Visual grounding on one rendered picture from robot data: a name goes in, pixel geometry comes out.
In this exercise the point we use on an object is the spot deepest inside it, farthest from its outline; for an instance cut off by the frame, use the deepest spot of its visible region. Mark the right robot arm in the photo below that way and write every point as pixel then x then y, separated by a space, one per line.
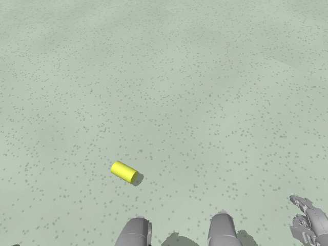
pixel 322 240

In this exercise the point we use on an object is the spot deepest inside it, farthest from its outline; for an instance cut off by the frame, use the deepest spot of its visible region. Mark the can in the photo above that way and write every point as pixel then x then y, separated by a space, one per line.
pixel 125 172

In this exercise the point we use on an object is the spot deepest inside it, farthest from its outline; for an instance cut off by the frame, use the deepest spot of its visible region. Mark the right robot hand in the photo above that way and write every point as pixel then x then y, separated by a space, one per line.
pixel 307 228

